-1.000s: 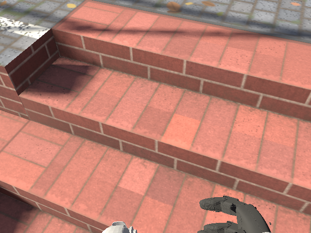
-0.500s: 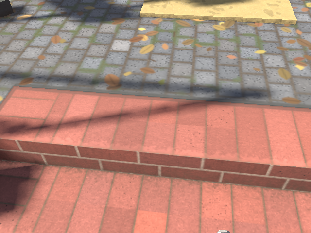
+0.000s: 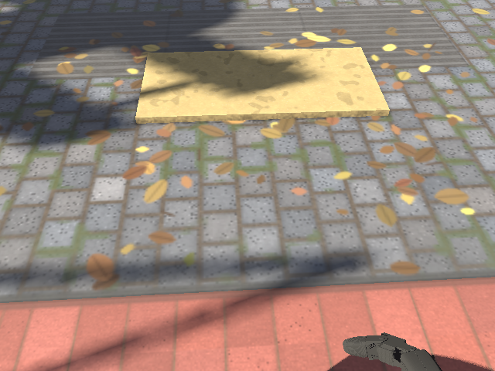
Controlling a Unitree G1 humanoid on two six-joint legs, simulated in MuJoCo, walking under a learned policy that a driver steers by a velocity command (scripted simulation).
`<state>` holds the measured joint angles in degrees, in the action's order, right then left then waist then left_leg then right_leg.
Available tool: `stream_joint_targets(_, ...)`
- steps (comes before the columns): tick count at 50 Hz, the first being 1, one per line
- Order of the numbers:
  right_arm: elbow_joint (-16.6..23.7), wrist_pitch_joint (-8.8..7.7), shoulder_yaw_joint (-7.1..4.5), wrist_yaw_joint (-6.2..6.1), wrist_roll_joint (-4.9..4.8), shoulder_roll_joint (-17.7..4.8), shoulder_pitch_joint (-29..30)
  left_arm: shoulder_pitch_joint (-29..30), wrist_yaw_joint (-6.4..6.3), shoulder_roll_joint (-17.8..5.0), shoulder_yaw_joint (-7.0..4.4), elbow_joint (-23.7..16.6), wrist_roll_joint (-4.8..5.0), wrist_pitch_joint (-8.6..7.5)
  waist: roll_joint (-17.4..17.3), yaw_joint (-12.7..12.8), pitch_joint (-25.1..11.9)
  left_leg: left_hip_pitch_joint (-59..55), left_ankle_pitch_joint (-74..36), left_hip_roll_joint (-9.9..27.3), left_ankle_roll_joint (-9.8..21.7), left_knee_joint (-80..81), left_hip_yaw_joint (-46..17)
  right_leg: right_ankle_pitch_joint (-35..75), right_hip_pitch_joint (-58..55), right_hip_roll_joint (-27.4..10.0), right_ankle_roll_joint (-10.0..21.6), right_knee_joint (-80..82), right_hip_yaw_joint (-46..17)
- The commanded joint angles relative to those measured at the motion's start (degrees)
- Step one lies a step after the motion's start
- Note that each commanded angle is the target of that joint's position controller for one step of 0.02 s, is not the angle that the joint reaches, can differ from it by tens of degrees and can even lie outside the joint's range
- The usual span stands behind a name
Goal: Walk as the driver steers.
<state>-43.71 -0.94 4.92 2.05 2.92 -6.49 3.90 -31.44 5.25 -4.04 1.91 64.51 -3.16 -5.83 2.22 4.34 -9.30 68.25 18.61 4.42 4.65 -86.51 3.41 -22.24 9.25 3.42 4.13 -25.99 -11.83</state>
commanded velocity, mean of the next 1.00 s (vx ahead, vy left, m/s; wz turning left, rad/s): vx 0.50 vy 0.00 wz -0.29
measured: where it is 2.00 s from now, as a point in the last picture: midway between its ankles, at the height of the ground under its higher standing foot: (344, 254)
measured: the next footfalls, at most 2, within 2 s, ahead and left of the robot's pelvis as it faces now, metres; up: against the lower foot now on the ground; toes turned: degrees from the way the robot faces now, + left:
left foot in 0.04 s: +0.19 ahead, +0.14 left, +0.15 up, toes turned +1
right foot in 0.66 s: +0.49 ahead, -0.21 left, +0.29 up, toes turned -25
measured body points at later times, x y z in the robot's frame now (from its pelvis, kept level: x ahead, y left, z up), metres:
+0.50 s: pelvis +0.24 +0.01 +0.14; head +0.24 +0.01 +0.59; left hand +0.50 +0.10 +0.04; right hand +0.07 -0.08 -0.01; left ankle +0.15 +0.14 -0.59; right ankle +0.33 -0.16 -0.32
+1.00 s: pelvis +0.52 -0.13 +0.28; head +0.53 -0.13 +0.73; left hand +0.53 +0.10 +0.13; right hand +0.61 -0.39 +0.16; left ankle +0.67 -0.01 -0.30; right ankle +0.45 -0.20 -0.45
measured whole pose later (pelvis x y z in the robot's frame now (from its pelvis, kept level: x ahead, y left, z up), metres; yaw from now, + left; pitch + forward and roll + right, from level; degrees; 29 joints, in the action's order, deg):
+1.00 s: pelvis +0.52 -0.13 +0.28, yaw -16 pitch +4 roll -3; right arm -54.6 -7.3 -1.8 5.5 2.9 -11.6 -6.2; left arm -25.1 0.5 -9.8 -1.4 63.0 -4.9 -5.5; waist -2.2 2.0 -5.2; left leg 58.0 -2.9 5.3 8.1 -82.8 -5.7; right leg -20.2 13.5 1.7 2.6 -29.8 10.7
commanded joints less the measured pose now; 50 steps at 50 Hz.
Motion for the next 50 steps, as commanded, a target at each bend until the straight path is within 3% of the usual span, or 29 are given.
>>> stream_joint_targets(1, 6.13, 0.11, -3.27, 0.61, -0.83, -8.95, 3.66, 8.05, 0.58, -17.01, -3.93, -7.74, 3.02, -3.15, 5.74, -9.29, 4.39, -34.98, 0.69, -7.45, -1.74, 16.47, 6.49, 76.56, 14.97, -13.62, 12.01, 8.34, -8.36)
stream_joint_targets(2, 4.48, -0.72, -5.18, -0.33, -1.28, -12.98, -3.93, 9.00, 0.80, -18.61, -5.53, -8.02, 2.84, -3.46, 6.54, -11.21, -0.39, -39.29, 0.60, -8.47, 0.22, 27.74, 2.85, 87.48, 4.53, -12.09, 9.05, -1.71, -6.45)
stream_joint_targets(3, 0.55, -1.47, -6.11, -0.80, -0.68, -14.60, -17.34, 4.99, 0.63, -11.34, -4.80, -7.41, 0.45, -3.41, -3.61, -11.37, -16.76, -62.29, -20.01, -0.27, 8.49, 30.94, -14.10, 75.03, 11.41, -6.43, 5.49, -23.43, -4.75)
stream_joint_targets(4, -3.37, -1.81, -6.59, -1.07, 0.76, -18.00, -28.46, -0.13, 1.52, -2.83, -3.15, -7.61, -1.68, -2.60, -20.95, -12.43, -22.95, -81.16, -9.40, 16.44, 21.57, 54.50, -51.15, 17.30, 37.25, 5.68, 2.91, -43.40, -3.64)
stream_joint_targets(5, -3.83, -2.34, -6.59, -1.86, 1.90, -17.15, -31.88, 9.16, 1.57, -7.82, -5.21, -6.43, 0.94, -1.17, -18.52, -18.02, -7.18, -69.85, 25.58, 16.70, 16.20, 63.98, -63.01, 16.23, 52.07, 4.06, 3.35, -69.64, -9.10)
stream_joint_targets(6, -5.71, -3.45, -6.89, -1.76, 0.40, -17.28, -25.52, 12.67, 1.12, -8.28, -5.67, -6.29, 1.88, -0.97, -14.91, -14.07, 5.12, -56.89, 35.67, 15.09, 13.05, 64.22, -54.02, 22.89, 57.13, 1.18, 4.92, -76.92, -4.98)
stream_joint_targets(8, -10.07, -3.18, -4.46, -1.19, -0.53, -4.18, -18.85, 14.70, -0.75, -6.47, -5.23, -6.52, 0.86, -0.22, -1.22, -7.53, 3.65, -47.55, 15.32, 15.48, 11.63, 59.99, -34.29, 24.68, 52.66, -1.68, 8.54, -81.83, -1.06)
stream_joint_targets(9, -11.36, -2.68, -3.01, -1.37, -0.78, 1.57, -16.71, 16.71, -0.62, -4.43, -4.25, -7.57, 0.39, 0.42, -1.26, -5.11, 3.09, -45.16, 8.92, 15.00, 10.56, 61.77, -30.26, 24.07, 52.11, -3.13, 10.04, -85.65, -0.70)
stream_joint_targets(10, -12.29, -2.82, -2.53, -1.81, -1.15, 3.83, -14.87, 17.07, -0.47, -2.74, -3.89, -7.94, 0.77, 1.14, -1.30, -3.31, 4.08, -44.32, 5.89, 12.80, 8.63, 62.82, -24.31, 22.95, 53.75, -3.82, 11.06, -84.80, -1.43)
stream_joint_targets(13, -14.92, -3.80, -3.05, -1.79, 1.28, 2.60, -14.59, 21.06, 0.75, -2.00, -1.89, -9.98, 1.41, 1.92, -0.68, -1.68, 5.47, -45.16, 0.07, 9.74, 6.13, 67.56, -9.14, 21.50, 59.75, -4.88, 12.13, -82.96, 0.99)
stream_joint_targets(15, -14.42, -4.58, -3.39, -0.97, 2.62, 0.03, -14.81, 26.14, 1.85, -5.25, -2.01, -11.69, 1.72, 2.14, -1.56, -2.57, 5.56, -43.78, -0.38, 7.61, 5.55, 72.52, -0.15, 23.69, 57.47, -6.46, 10.81, -74.39, 5.61)
stream_joint_targets(17, -17.70, -4.40, -3.02, -0.85, 3.92, -1.46, -23.25, 28.15, 2.40, -6.48, -2.12, -11.97, 1.79, 2.51, -7.76, -5.03, 5.71, -50.33, -9.13, 9.50, 8.28, 74.03, 0.49, 18.73, 64.07, -5.38, 10.87, -91.74, 7.82)
stream_joint_targets(19, -20.96, -4.00, -2.34, -0.81, 5.80, -1.47, -30.26, 31.75, 0.94, -5.13, -0.72, -14.23, 2.65, 2.42, -2.43, -6.98, 8.16, -63.47, -10.45, 12.48, 8.19, 73.32, -0.41, 16.64, 79.30, -5.08, 13.32, -92.30, 2.61)
stream_joint_targets(24, -24.26, -4.37, -1.42, 0.16, 6.45, 0.06, -39.39, 43.31, -1.48, -5.07, 0.78, -20.57, 2.31, 3.53, -2.56, -9.79, 8.74, -75.16, -15.88, 11.91, 8.40, 78.19, 3.07, 17.54, 85.02, -7.98, 12.78, -77.37, 7.79)
stream_joint_targets(26, -27.66, -4.43, -0.99, 1.16, 6.71, 1.34, -46.41, 51.21, -1.64, -3.63, 1.40, -24.88, 2.01, 5.63, -3.62, -10.83, 9.68, -76.52, -23.18, 13.24, 8.23, 80.40, 3.49, 20.21, 83.33, -10.43, 11.92, -67.88, 11.18)
stream_joint_targets(27, -25.31, -4.51, -1.25, 2.09, 4.90, 0.38, -42.24, 54.00, -0.53, -2.70, 1.80, -26.04, 0.70, 7.26, -4.91, -8.79, 9.48, -67.30, -25.89, 12.06, 8.71, 83.91, 8.01, 18.88, 70.85, -11.95, 11.44, -59.70, 17.95)
stream_joint_targets(29, -24.51, -5.48, -1.61, 3.53, 2.08, -1.92, -40.04, 55.99, 0.81, -2.32, 1.80, -27.34, 0.35, 9.28, -8.70, -6.23, 9.11, -56.43, -34.41, 12.50, 9.76, 87.32, 11.01, 6.71, 49.93, -9.42, 9.64, -56.81, 21.72)
stream_joint_targets(33, -21.69, -7.67, -4.82, 2.39, 0.65, -13.10, -38.79, 39.71, 0.66, -6.42, -0.77, -21.97, 1.54, 6.34, -15.19, 1.08, 3.54, -74.87, -92.51, 14.68, 5.69, 70.05, 10.98, 2.28, 30.12, -0.54, 8.64, -36.96, 22.11)
stream_joint_targets(34, -22.24, -8.62, -4.90, 3.02, 2.55, -11.17, -44.42, 32.11, -0.32, -7.72, -0.74, -20.30, 3.23, 5.48, -13.71, 0.34, -6.45, -59.74, -95.32, 12.59, 2.68, 60.41, 8.19, 17.23, 7.09, -2.45, 10.55, -42.44, 14.14)
stream_joint_targets(35, -21.52, -9.13, -5.57, 3.73, 2.78, -12.59, -41.80, 21.16, -0.94, -10.97, -2.03, -17.38, 3.23, 5.67, -10.68, 5.23, -9.86, -47.00, -77.80, 8.21, 0.88, 48.15, 5.19, 15.53, -7.97, -4.71, 11.88, -33.80, 4.84)
stream_joint_targets(36, -20.12, -8.16, -5.06, 5.18, 3.46, -7.81, -38.93, 7.09, -2.40, -14.40, -3.36, -12.01, 0.33, 5.78, -0.86, 8.57, -12.17, -30.96, -29.23, 2.02, -1.30, 31.52, 0.75, 14.60, -22.07, -11.62, 15.02, -17.48, -11.81)
stream_joint_targets(37, -19.87, -6.62, -6.33, 6.11, -0.13, -6.52, -36.89, -1.49, -2.56, -19.74, -5.78, -8.58, -0.56, 5.40, 3.03, 8.27, -13.97, -29.94, -11.59, -3.79, -1.45, 1.63, -9.41, 11.78, -13.83, -19.02, 16.94, -3.19, -32.15)
stream_joint_targets(38, -18.72, -6.38, -6.91, 5.39, -0.20, -4.13, -33.77, 1.14, -3.37, -19.43, -6.50, -6.44, -1.22, 3.03, 3.77, 5.02, -5.70, -24.26, -17.53, -4.48, 0.63, -11.26, -18.77, 5.37, -3.40, -18.04, 11.89, -1.42, -28.89)
stream_joint_targets(39, -17.77, -7.27, -6.53, 4.51, 0.05, -2.22, -29.58, 6.76, -3.41, -16.11, -5.97, -5.85, -0.46, 1.61, 5.31, 2.41, 1.15, -20.23, -17.60, -4.67, 1.98, -19.89, -19.28, 4.82, 6.36, -17.40, 11.51, -4.12, -21.70)
stream_joint_targets(40, -16.34, -7.87, -6.06, 3.82, -0.24, -1.41, -26.71, 11.87, -3.19, -12.82, -5.22, -5.45, 0.21, 1.26, 1.65, -0.41, 1.20, -16.87, -15.35, -5.44, 3.74, -24.39, -18.92, 8.50, 8.41, -18.03, 10.92, -4.71, -17.65)
stream_joint_targets(42, -14.68, -7.21, -5.13, 2.74, -0.53, -0.23, -23.92, 21.12, -2.54, -5.02, -3.09, -5.27, -0.73, 1.48, -6.08, -7.37, 1.93, -14.65, -18.21, -1.47, 6.49, -20.73, -17.15, 11.23, 15.16, -18.44, 6.82, -2.00, -8.74)
stream_joint_targets(44, -13.60, -5.91, -5.44, 2.56, -0.74, -1.00, -20.98, 25.19, -2.96, -2.45, -2.71, -7.83, -0.52, 0.66, -4.86, -10.38, 5.03, -15.98, -15.04, 1.61, 5.25, -15.28, -14.84, 13.24, 19.44, -17.91, 5.36, 4.52, -1.15)
stream_joint_targets(46, -13.15, -6.32, -5.50, 3.04, 0.05, -1.37, -19.39, 24.86, -4.14, -2.32, -2.46, -8.96, -0.61, -0.91, -1.88, -10.46, 6.06, -19.10, -16.35, 2.09, 5.49, -10.50, -12.26, 18.08, 21.67, -15.24, 4.85, 8.57, 8.64)
stream_joint_targets(50, -7.58, -6.48, -6.77, 4.11, -0.22, -6.23, -7.08, 16.26, -5.34, -8.25, -2.98, -8.84, -2.80, -2.53, -0.06, -5.05, 5.70, -18.92, -26.93, 2.35, 1.45, 18.12, -7.29, 32.12, 8.33, -11.93, 4.86, 11.55, 20.44)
